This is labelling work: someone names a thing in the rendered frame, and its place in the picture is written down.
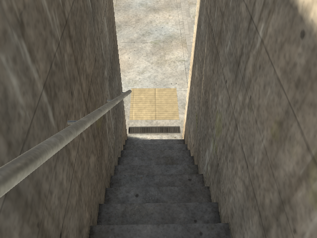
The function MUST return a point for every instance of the stairs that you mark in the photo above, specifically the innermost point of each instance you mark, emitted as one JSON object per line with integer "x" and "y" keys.
{"x": 157, "y": 192}

